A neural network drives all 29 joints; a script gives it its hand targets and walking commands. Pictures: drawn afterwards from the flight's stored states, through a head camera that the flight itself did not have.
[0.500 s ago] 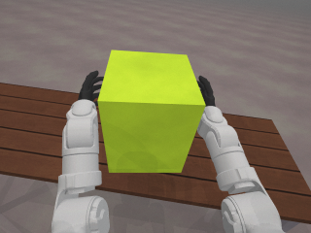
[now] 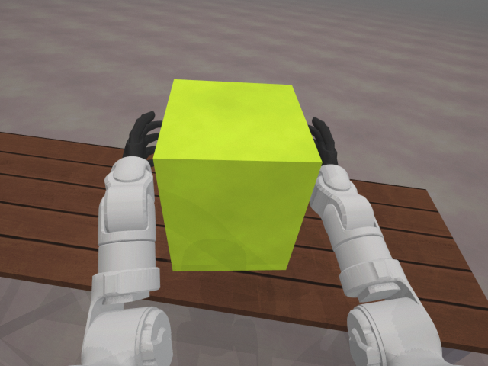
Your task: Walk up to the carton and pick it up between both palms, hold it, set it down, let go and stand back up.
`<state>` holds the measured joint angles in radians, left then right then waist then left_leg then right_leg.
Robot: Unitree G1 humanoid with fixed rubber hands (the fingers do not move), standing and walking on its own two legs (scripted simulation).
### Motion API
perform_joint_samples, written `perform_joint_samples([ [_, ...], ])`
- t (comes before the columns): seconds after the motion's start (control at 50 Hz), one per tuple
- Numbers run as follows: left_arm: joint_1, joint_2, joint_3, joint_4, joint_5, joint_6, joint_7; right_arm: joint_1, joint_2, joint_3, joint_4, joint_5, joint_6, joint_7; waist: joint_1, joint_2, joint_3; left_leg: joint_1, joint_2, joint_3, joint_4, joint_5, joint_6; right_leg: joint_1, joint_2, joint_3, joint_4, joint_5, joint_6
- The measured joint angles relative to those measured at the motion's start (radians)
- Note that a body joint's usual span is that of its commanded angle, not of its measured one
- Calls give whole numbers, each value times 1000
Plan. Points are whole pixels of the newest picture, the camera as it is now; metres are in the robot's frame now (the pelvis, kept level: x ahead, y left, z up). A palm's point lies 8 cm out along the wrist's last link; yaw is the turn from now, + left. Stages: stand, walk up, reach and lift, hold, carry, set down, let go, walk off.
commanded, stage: hold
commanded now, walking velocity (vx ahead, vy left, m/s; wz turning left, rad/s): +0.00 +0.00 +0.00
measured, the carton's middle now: (232, 178) +0.39 +0.00 +0.16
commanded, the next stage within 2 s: none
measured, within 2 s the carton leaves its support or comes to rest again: neither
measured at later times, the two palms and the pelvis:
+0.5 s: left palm (136, 161) +0.36 +0.15 +0.21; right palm (323, 169) +0.36 -0.14 +0.20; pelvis -0.01 +0.00 +0.00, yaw +0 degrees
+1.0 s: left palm (138, 161) +0.36 +0.15 +0.21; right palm (326, 170) +0.35 -0.14 +0.20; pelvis -0.01 +0.00 +0.00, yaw +0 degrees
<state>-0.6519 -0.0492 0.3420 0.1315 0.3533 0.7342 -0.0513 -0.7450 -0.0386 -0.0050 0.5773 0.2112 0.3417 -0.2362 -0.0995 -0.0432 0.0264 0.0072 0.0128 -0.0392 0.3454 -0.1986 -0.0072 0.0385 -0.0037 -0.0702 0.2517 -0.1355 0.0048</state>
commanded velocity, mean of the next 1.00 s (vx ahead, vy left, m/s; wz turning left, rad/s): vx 0.00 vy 0.00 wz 0.00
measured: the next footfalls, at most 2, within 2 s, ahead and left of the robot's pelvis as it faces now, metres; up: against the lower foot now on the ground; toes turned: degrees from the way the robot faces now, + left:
none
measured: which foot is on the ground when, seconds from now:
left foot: down 0.00-1.00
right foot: down 0.00-1.00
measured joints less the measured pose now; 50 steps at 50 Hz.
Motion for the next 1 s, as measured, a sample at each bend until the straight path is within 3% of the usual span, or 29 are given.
perform_joint_samples([
  [0.18,28,0,-17,-50,-10,7,5,24,-4,20,-42,15,-3,-8,1,3,5,0,4,-3,12,-7,-2,7,4,-2,-1,-1,-2],
  [0.7,-20,6,7,20,0,0,-6,1,19,-29,4,-27,-3,6,0,-1,-1,-6,0,-1,-11,17,-1,-7,1,-2,-4,10,-3],
  [0.82,-10,4,2,16,-3,-8,-7,16,13,-18,-13,-13,-7,-3,-10,-6,-4,-2,1,0,-4,10,0,2,2,0,-8,11,-2],
  [1.0,-18,0,3,18,11,0,-8,11,10,-17,4,-7,-14,1,0,-9,-1,3,1,11,-4,10,2,1,2,10,-4,11,-1],
])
